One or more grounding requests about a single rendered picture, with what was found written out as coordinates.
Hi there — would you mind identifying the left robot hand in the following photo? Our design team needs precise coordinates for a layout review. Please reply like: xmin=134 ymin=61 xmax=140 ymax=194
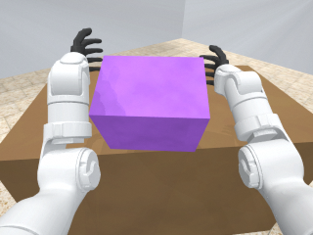
xmin=70 ymin=27 xmax=104 ymax=72

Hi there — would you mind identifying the carton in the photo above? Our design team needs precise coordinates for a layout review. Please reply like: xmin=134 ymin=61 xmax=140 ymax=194
xmin=88 ymin=55 xmax=210 ymax=152

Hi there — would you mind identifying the robot right forearm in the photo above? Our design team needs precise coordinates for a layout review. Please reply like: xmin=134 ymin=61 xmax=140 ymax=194
xmin=213 ymin=64 xmax=304 ymax=178

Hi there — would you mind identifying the robot right upper arm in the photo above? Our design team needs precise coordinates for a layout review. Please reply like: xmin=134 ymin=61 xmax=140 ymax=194
xmin=238 ymin=138 xmax=313 ymax=235

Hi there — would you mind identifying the robot left upper arm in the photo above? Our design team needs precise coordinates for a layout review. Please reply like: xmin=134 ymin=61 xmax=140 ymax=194
xmin=0 ymin=147 xmax=101 ymax=235

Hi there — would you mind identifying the robot left forearm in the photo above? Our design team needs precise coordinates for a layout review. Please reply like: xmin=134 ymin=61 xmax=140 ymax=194
xmin=37 ymin=52 xmax=92 ymax=187

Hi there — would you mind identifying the right robot hand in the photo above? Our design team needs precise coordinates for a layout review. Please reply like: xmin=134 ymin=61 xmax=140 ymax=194
xmin=200 ymin=45 xmax=229 ymax=86

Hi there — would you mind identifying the pedestal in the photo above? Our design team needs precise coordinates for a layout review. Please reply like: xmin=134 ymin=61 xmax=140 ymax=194
xmin=0 ymin=65 xmax=313 ymax=235

